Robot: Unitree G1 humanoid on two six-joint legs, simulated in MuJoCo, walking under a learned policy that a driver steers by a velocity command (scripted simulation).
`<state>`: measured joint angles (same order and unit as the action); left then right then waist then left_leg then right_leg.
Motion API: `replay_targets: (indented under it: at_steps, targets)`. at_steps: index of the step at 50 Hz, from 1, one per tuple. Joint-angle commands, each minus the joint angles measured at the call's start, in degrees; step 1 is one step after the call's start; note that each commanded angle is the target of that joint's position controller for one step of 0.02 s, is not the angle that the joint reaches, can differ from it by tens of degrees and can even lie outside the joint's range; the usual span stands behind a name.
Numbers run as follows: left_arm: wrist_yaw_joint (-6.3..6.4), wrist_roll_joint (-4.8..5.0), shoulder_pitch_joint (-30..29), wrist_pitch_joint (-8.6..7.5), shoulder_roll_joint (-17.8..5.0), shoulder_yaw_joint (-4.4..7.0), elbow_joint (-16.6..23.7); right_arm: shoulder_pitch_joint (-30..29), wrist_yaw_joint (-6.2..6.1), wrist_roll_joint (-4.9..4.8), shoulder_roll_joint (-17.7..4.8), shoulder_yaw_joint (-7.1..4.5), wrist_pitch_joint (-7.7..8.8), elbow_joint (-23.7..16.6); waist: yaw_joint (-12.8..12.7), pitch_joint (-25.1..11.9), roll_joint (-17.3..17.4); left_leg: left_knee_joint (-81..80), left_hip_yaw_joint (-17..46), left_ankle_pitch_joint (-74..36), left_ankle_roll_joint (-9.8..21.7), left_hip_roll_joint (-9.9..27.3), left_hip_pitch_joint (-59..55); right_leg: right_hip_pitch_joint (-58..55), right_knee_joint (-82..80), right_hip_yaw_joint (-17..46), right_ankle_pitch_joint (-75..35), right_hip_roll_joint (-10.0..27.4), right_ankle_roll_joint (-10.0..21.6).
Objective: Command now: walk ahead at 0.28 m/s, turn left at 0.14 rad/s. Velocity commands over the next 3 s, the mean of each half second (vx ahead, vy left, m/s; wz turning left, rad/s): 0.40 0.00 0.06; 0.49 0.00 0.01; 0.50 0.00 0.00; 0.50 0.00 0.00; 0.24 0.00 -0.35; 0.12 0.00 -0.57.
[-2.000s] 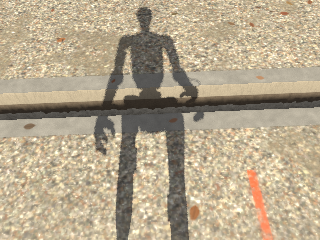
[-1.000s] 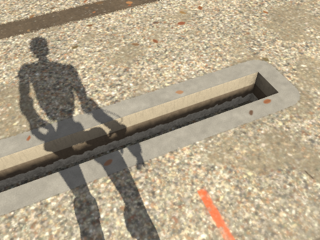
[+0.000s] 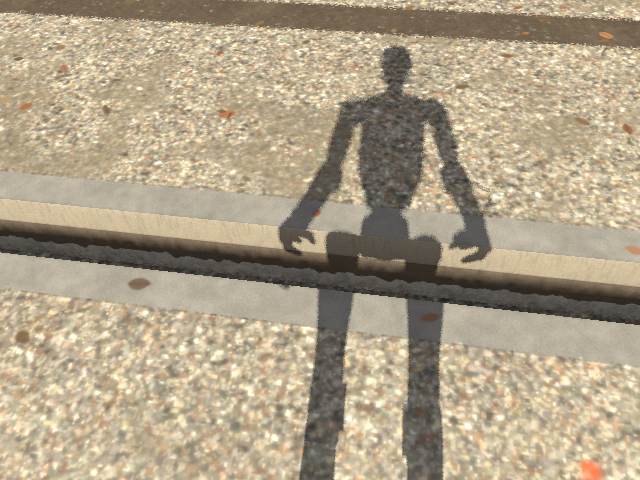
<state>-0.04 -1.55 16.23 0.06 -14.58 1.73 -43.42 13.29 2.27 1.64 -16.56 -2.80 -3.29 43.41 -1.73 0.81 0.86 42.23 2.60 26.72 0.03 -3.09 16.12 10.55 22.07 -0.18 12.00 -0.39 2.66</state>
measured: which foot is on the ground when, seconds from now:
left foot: up 0.00-0.06, down 0.08-0.54, up 0.56-1.00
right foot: down 0.00-0.08, up 0.10-0.50, down 0.52-1.00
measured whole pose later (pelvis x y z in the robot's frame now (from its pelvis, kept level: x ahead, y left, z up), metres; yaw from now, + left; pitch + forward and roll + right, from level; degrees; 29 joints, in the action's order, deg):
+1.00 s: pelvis +0.46 -0.01 -0.01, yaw +1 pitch +1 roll -2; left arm 0.2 -0.9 26.2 -4.3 -12.5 1.3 -55.4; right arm 1.4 2.1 1.9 -12.4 0.0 1.8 45.8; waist -3.7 3.3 1.5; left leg 34.5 -3.5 2.5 3.6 2.9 32.8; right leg -6.0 11.3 -3.7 18.0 -4.9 4.0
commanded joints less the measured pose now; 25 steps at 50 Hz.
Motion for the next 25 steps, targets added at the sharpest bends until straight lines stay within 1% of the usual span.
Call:
replay_targets:
  at_steps: [1,2,3,4,5,6,7,8,9,10,11,12,14,16,17,19,21,22,23,24,25]
  targets:
    - [-0.50,0.20,0.61,-0.23,-10.77,3.33,1.24,-0.64,-0.39,-0.26,-2.89,-0.10,2.29,-2.65,0.93,2.01,-9.35,-14.08,-5.26,-2.74,2.93,-1.04,-4.53,2.71,-10.11,13.57,15.42,11.29,9.12]
    - [-0.44,0.77,-0.25,-0.01,-10.45,3.39,1.03,2.60,-0.76,-0.20,-2.12,0.12,2.89,-0.98,3.16,2.37,-7.61,-21.56,-6.59,-9.40,4.27,-1.43,-11.88,7.49,-7.73,11.90,16.89,9.88,8.22]
    - [-0.30,0.84,-0.79,-0.15,-8.98,3.13,1.06,6.29,-1.32,-0.05,-2.94,-0.01,3.58,0.66,5.06,1.94,-5.05,-23.96,-4.65,-10.45,5.19,-0.71,-20.59,14.54,-3.58,10.22,18.73,8.11,6.47]
    - [-0.47,0.60,-3.18,-0.65,-5.11,2.05,2.70,11.79,-1.89,0.47,-6.07,-0.47,4.46,1.92,7.66,0.41,3.29,-29.43,8.76,0.51,6.57,9.37,-29.16,24.31,8.38,5.41,19.93,4.11,3.85]
    - [-0.70,0.66,-6.49,-1.46,-1.83,1.00,5.63,14.82,-2.24,0.09,-12.52,-1.88,4.89,1.63,9.14,0.72,12.35,-36.17,30.57,17.13,10.82,23.45,-30.36,35.10,22.31,-2.47,19.71,-2.30,1.43]
    - [-0.60,-0.43,-10.65,-1.70,-7.30,2.20,6.86,14.10,-2.54,0.20,-13.06,-2.51,4.99,2.87,9.01,8.45,7.30,-38.26,33.59,18.69,15.17,25.91,-20.45,37.73,27.56,1.05,15.85,1.24,1.69]
    - [-1.29,0.11,-8.93,-1.89,-8.27,2.72,5.68,9.91,-2.33,-0.11,-9.49,-1.49,5.47,2.23,5.78,10.56,5.22,-38.15,29.34,16.13,14.63,22.29,-18.97,37.19,30.13,2.50,10.93,2.89,1.55]
    - [-1.94,0.31,-6.25,-2.16,-8.31,2.78,3.93,7.42,-2.04,-0.28,-7.24,-0.84,6.04,1.75,4.10,9.68,5.29,-38.43,24.02,9.62,12.79,19.05,-18.87,35.78,30.69,2.40,7.53,3.48,1.12]
    - [-2.37,0.01,-4.70,-2.17,-8.28,2.90,2.69,6.50,-2.00,-0.31,-6.24,-0.52,6.52,1.64,3.12,7.83,5.80,-38.46,19.15,2.11,11.46,16.50,-19.47,33.95,31.53,1.48,4.80,3.88,0.55]
    - [-2.73,-0.64,-4.32,-2.00,-7.86,2.81,1.91,7.10,-2.07,-0.44,-5.38,-0.23,7.06,2.10,3.04,6.48,5.47,-37.97,15.32,-5.61,11.13,14.79,-19.47,32.95,33.15,0.36,2.55,3.91,-0.06]
    - [-2.90,-0.96,-4.63,-1.88,-6.90,2.58,1.80,8.23,-1.92,-0.64,-5.15,-0.15,7.47,2.87,2.97,5.33,4.91,-37.24,12.61,-12.32,11.03,13.79,-19.65,32.72,34.31,-0.32,0.96,3.89,-0.51]
    - [-2.98,-1.08,-5.58,-1.78,-6.10,2.34,2.13,9.55,-1.79,-0.92,-5.10,-0.15,7.72,3.72,3.05,4.99,4.59,-36.67,10.65,-17.88,11.14,13.28,-19.66,33.30,34.69,-0.97,-0.38,4.04,-1.00]
    - [-3.07,-0.96,-9.42,-1.63,-5.14,1.91,3.50,11.93,-1.67,-1.11,-4.63,0.00,7.89,5.30,3.83,5.62,4.53,-36.31,8.18,-25.46,11.55,12.81,-18.80,34.32,32.80,-2.19,-2.60,4.31,-2.05]
    - [-3.25,-0.79,-13.86,-1.54,-4.20,1.30,5.06,13.25,-1.69,-0.95,-4.36,0.19,7.93,6.49,4.72,6.52,4.79,-36.00,6.15,-30.73,11.41,12.12,-17.35,33.08,27.88,-3.46,-4.92,4.00,-2.53]
    - [-3.37,-0.65,-15.79,-1.55,-3.72,0.97,5.74,13.87,-1.78,-0.89,-4.53,0.21,7.97,7.06,5.16,6.81,4.96,-35.79,5.43,-33.04,11.24,12.03,-16.89,31.71,24.88,-3.98,-6.01,3.70,-2.43]
    - [-3.48,-0.40,-18.84,-1.64,-3.26,0.53,6.95,15.18,-2.08,-0.81,-5.45,0.11,8.06,8.29,5.77,7.27,5.08,-35.52,4.93,-36.84,10.95,12.99,-17.26,28.69,19.00,-4.57,-7.21,2.99,-1.46]
    - [-3.27,-0.38,-19.50,-1.73,-3.56,0.44,7.39,15.44,-2.37,-0.78,-6.30,0.05,8.04,9.33,5.32,7.30,5.11,-34.57,4.58,-42.20,10.55,14.42,-19.04,25.41,15.03,-5.25,-6.41,1.89,0.32]
    - [-2.98,-0.37,-18.41,-1.81,-3.71,0.49,7.14,15.02,-2.48,-0.78,-6.49,0.08,7.99,9.79,4.38,6.80,5.20,-32.79,3.81,-47.50,9.92,14.74,-19.68,22.47,13.43,-5.65,-5.17,0.97,1.44]
    - [-2.46,-0.32,-15.54,-1.85,-4.24,0.74,6.24,14.10,-2.64,-0.65,-6.92,0.07,8.02,9.98,2.67,5.15,5.33,-28.83,2.89,-57.27,8.96,14.73,-20.15,17.63,12.26,-5.97,-3.65,-0.58,2.46]
    - [-1.82,-0.29,-10.43,-2.05,-5.43,1.30,4.62,13.67,-2.77,-0.44,-7.71,-0.11,7.93,10.31,0.20,1.76,5.39,-21.98,2.10,-66.34,8.03,14.53,-20.69,11.05,11.26,-6.23,-1.84,-2.48,3.47]
    - [-1.15,-0.37,-1.23,-2.53,-6.60,1.94,1.55,13.04,-2.87,-0.56,-8.40,-0.31,7.65,10.49,-3.96,-3.49,4.16,-11.10,0.37,-69.21,7.08,13.14,-18.73,-0.17,7.58,-6.63,-3.25,-3.98,4.83]
Next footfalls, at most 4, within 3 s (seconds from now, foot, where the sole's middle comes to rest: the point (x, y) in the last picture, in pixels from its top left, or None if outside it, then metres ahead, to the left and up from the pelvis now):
0.08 left None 0.02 0.10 -0.78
0.52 right None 0.36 -0.09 -0.78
1.06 left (316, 409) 0.67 0.09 -0.78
1.56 right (382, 335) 0.86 -0.07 -0.78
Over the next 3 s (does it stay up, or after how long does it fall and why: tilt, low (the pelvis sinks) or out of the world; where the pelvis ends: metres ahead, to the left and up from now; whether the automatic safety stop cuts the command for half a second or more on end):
stays up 1.32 -0.02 0.00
